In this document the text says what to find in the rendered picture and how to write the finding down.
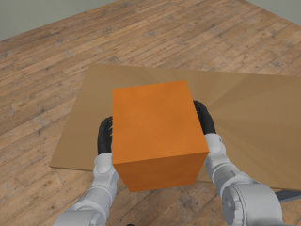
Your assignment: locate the right robot hand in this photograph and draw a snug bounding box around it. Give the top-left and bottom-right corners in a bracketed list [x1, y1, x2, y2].
[193, 100, 216, 135]

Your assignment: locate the left robot forearm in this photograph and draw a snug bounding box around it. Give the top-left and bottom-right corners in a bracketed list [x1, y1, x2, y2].
[53, 153, 119, 226]

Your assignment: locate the left robot hand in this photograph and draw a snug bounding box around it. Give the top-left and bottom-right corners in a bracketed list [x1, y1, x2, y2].
[97, 116, 113, 155]

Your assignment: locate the carton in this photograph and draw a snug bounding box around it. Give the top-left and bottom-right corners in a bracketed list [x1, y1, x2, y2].
[112, 80, 209, 193]

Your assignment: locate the right robot upper arm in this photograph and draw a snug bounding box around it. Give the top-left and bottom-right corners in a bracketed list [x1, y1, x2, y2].
[222, 184, 298, 226]

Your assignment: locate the left robot upper arm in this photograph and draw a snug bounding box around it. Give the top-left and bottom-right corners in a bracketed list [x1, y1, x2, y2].
[54, 209, 105, 226]

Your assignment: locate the table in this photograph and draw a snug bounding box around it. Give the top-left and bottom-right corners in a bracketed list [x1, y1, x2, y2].
[49, 63, 301, 203]

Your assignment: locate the right robot forearm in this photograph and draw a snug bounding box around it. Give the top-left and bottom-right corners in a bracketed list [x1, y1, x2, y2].
[204, 133, 283, 218]

